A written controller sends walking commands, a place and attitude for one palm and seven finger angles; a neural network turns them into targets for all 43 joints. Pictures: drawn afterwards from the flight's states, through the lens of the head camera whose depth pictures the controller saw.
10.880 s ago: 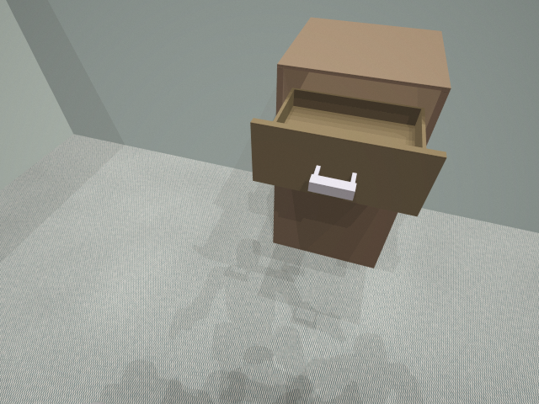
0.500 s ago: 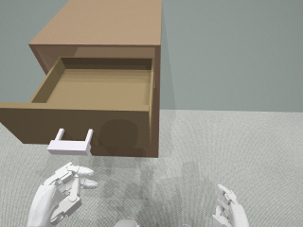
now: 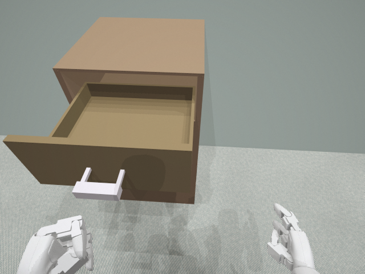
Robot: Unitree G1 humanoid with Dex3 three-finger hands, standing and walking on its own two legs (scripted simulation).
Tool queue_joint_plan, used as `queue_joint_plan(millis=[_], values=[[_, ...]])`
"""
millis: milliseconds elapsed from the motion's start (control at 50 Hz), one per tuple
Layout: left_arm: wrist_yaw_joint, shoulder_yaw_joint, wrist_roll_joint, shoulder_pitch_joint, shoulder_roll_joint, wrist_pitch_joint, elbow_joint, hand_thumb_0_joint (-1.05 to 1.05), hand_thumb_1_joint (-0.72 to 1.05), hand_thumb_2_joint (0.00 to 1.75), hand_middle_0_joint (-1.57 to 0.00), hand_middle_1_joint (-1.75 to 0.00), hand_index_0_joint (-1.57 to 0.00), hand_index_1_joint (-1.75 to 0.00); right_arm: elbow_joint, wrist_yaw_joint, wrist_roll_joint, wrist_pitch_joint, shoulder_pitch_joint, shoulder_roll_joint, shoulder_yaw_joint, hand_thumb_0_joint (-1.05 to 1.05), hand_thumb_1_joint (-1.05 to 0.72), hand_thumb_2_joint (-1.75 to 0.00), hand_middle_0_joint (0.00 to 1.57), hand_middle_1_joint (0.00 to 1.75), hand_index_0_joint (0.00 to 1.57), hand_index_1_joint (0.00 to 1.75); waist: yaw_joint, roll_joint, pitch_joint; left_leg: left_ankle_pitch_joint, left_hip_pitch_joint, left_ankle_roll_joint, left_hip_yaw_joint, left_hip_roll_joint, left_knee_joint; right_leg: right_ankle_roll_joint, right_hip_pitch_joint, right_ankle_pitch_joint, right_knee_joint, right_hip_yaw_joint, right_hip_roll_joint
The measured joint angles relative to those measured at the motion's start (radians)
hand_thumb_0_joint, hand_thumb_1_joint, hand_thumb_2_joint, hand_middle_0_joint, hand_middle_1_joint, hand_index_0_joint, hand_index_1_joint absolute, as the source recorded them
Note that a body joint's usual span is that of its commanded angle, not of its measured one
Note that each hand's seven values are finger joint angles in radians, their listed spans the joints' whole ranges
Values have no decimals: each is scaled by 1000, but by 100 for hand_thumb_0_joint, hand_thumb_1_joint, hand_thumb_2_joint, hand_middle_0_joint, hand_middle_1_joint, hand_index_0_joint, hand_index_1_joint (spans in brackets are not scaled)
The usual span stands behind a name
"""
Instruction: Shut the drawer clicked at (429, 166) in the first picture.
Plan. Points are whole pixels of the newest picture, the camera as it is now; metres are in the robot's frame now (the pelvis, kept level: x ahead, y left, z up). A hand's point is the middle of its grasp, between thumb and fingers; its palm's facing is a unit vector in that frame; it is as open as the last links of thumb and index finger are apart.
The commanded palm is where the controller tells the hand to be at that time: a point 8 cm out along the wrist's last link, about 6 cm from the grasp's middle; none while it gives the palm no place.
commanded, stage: raise the hand and make a fist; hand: left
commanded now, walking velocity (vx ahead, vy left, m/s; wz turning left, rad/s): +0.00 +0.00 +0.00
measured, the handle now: (101, 181) +0.31 +0.23 +0.02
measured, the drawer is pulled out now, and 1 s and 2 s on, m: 0.29 0.29 0.29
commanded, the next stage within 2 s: bring the fist close to the handle in 0.66 s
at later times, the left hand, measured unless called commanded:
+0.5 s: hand (72, 259) +0.13 +0.18 +0.11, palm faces +0.07 -0.99 -0.09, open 3.3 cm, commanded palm +0.07 +0.24 +0.13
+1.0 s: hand (81, 253) +0.14 +0.18 +0.09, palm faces +0.07 -1.00 -0.07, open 3.3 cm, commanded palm +0.10 +0.24 +0.10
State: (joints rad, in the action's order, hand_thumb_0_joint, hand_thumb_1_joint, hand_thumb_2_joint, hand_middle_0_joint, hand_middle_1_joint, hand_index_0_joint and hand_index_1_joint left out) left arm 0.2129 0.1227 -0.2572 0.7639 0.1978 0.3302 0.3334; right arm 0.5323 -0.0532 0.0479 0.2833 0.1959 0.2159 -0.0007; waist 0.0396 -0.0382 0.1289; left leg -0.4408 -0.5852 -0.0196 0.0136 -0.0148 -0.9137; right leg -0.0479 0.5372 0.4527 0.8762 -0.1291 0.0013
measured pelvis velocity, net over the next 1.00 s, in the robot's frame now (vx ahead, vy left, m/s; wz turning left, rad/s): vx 0.00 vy -0.01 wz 0.00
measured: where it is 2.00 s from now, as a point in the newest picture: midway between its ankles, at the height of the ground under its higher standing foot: outside the picture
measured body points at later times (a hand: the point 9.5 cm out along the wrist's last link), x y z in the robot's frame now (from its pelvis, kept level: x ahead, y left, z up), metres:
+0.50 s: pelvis +0.00 +0.00 +0.01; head -0.02 -0.01 +0.46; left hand +0.12 +0.24 +0.12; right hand +0.19 -0.22 -0.03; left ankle +0.01 +0.11 -0.69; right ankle +0.00 -0.09 -0.69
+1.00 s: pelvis +0.00 -0.01 +0.01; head -0.01 -0.02 +0.46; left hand +0.13 +0.23 +0.10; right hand +0.20 -0.23 -0.04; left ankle +0.01 +0.11 -0.69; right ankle +0.00 -0.09 -0.69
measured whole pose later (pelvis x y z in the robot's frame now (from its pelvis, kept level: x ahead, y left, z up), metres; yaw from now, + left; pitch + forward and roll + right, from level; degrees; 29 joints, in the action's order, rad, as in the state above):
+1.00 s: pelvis +0.00 -0.01 +0.01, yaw +0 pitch +4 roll -1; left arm 0.27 0.16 -0.28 0.69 0.20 0.27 0.27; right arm 0.60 -0.06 0.05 0.38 0.22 0.23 0.03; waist 0.05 -0.05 0.09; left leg -0.40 -0.50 -0.01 0.01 -0.02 -0.84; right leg -0.06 0.45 0.41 0.79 -0.13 -0.01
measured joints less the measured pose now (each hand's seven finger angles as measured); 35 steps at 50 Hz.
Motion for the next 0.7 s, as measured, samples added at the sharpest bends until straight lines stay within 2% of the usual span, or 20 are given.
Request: queue_joint_plan(millis=[200, 360, 440, 580, 700], values=[[-7, -1, 3, 32, 12, -71, 95, 2, 90, 90, -138, -157, -138, -158, -6, 8, 3, 7, 12, -26, 46, 2, -90, -90, 20, 30, 21, 30, 20, -14, -4, 11, 64, -6, -1, 4, 36, 8, -70, -17, -46, 0, 1], [5, 24, -10, 33, 27, -113, 109, 2, 90, 90, -140, -159, -139, -160, 20, -2, 14, 28, 39, -11, 51, 2, -90, -90, 20, 30, 21, 30, 16, -18, -13, 26, 103, -5, 2, 2, 67, 7, -107, -33, -78, 3, -3], [9, 32, -19, 29, 26, -120, 88, 2, 90, 90, -140, -160, -140, -160, 30, -7, 16, 44, 47, 1, 44, 2, -90, -90, 20, 30, 21, 30, 10, -14, -18, 32, 111, -3, 4, 0, 76, 5, -113, -40, -86, 5, -6], [-6, 24, -7, 15, 29, -102, 82, 2, 90, 90, -140, -160, -140, -160, 40, -7, 13, 74, 56, 16, 28, 2, -90, -90, 20, 30, 20, 30, 5, -11, -28, 36, 112, 1, 2, -4, 77, 0, -113, -43, -86, 3, -9], [1, 51, -20, 3, 36, -93, 63, 2, 90, 90, -140, -160, -140, -160, 51, -10, 15, 78, 52, 11, 26, 2, -90, -90, 20, 30, 20, 30, 5, -14, -25, 38, 116, 6, 2, -8, 83, -5, -115, -44, -90, 4, -14]])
